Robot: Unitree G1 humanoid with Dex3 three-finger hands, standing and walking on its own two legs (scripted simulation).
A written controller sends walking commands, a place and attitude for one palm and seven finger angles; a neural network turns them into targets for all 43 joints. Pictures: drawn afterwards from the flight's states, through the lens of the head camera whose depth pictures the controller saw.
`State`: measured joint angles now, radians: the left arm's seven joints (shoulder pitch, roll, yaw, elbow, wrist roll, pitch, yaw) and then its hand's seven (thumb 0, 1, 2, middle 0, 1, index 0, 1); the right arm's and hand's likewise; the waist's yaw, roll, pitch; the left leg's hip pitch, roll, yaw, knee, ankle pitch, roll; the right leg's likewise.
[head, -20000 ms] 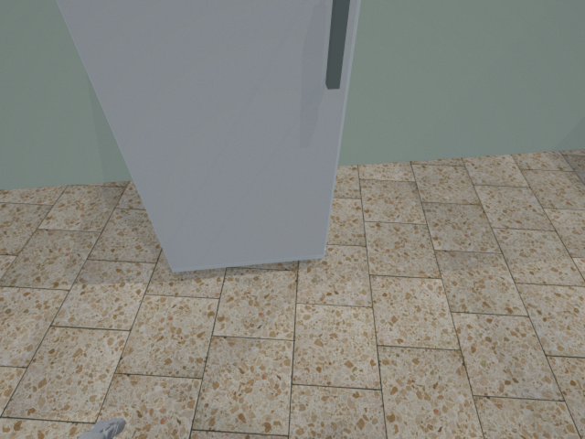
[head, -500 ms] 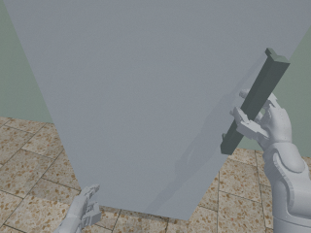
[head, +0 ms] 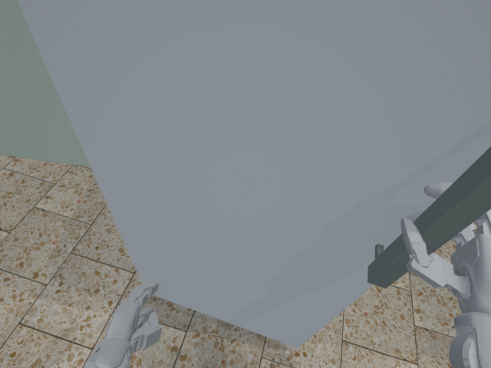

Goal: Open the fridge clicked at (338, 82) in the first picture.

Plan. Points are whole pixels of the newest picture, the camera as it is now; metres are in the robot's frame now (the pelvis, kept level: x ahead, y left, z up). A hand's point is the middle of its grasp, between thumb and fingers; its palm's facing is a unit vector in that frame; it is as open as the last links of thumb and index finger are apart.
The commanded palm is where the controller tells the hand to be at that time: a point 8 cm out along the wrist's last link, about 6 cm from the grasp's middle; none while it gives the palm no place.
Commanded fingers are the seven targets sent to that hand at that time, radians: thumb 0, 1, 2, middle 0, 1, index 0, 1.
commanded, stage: walk backward, drawing the door open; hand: right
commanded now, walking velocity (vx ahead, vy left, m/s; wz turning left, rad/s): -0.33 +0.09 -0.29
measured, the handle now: (427, 217) +0.28 -0.19 +0.18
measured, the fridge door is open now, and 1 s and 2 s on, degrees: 12 35 69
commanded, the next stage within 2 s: stop walking and hold the door back in 1.74 s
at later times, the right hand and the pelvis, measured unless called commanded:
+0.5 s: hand (412, 321) +0.16 -0.14 +0.18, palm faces +0.31 +0.91 -0.27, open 8.0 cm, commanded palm +0.12 -0.18 +0.18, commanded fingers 0.00 -0.90 -0.90 0.45 1.40 0.45 1.40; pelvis -0.11 +0.06 -0.02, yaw -13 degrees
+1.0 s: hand out of the picture +0.05 -0.05 +0.18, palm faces +0.54 +0.81 -0.24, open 8.2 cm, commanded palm -0.01 -0.08 +0.18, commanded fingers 0.00 -0.90 -0.90 0.45 1.40 0.45 1.40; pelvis -0.16 +0.23 -0.02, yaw -33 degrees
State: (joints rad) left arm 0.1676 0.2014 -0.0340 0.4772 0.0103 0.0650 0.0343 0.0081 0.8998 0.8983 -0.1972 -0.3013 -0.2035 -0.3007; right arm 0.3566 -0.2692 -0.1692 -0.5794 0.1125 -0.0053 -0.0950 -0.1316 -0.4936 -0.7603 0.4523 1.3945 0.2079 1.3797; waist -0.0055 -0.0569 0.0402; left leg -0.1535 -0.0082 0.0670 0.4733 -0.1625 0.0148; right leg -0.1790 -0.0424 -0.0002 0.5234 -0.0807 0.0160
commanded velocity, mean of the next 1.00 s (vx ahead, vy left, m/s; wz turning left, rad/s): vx -0.18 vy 0.26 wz -0.62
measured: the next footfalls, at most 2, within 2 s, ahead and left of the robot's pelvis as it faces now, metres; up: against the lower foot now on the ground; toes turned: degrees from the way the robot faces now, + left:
right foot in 0.32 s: -0.01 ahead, -0.10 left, +0.00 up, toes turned -7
left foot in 0.62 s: -0.05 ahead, +0.23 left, +0.00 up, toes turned -19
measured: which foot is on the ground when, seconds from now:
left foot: down 0.00-0.32, up 0.34-0.60, down 0.62-0.86, up 0.88-1.00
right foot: down 0.00-0.00, up 0.02-0.30, down 0.32-0.62, up 0.64-0.84, down 0.86-1.00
